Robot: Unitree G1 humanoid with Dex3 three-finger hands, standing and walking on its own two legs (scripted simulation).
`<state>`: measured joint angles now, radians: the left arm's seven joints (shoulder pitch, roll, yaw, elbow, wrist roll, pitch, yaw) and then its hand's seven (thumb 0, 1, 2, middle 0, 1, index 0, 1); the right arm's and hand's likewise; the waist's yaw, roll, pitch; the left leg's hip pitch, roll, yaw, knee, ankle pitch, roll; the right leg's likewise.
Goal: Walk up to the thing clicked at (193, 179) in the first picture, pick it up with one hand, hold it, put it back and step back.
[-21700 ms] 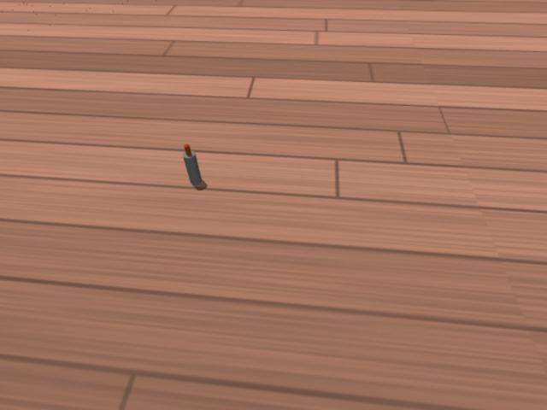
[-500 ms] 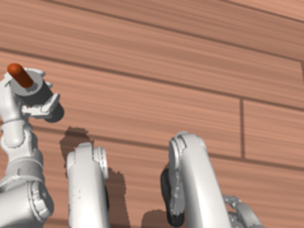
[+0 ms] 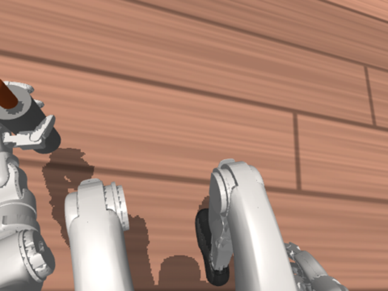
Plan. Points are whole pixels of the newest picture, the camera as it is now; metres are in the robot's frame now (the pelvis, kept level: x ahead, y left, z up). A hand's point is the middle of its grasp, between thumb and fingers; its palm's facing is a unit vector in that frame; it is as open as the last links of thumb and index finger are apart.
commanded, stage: lower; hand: left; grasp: from the side
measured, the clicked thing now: (24, 118) +0.45 +0.28 -0.09
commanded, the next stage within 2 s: loosen in 1.16 s
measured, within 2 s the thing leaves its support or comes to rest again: neither
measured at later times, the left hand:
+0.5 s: hand (41, 126) +0.46 +0.27 -0.15, palm faces +0.27 -0.96 +0.00, open 8.5 cm
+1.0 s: hand (47, 127) +0.47 +0.27 -0.18, palm faces +0.29 -0.96 +0.00, open 8.5 cm
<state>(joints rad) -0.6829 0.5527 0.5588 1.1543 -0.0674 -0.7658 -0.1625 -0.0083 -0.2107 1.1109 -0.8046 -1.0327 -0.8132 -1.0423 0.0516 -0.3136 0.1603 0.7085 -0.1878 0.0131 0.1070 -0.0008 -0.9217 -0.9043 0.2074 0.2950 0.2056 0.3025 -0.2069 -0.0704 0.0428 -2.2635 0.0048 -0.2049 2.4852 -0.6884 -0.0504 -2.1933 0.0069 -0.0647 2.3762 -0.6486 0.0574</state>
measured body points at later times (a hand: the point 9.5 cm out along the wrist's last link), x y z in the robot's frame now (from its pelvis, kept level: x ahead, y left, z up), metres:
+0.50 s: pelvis +0.00 +0.01 -0.02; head +0.24 +0.13 +0.34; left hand +0.44 +0.32 -0.15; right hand +0.10 -0.27 -0.08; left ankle +0.08 +0.14 -0.28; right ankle +0.11 -0.13 -0.28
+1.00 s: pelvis -0.01 +0.02 -0.02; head +0.25 +0.15 +0.32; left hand +0.44 +0.32 -0.18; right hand +0.10 -0.26 -0.08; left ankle +0.08 +0.14 -0.28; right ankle +0.11 -0.13 -0.28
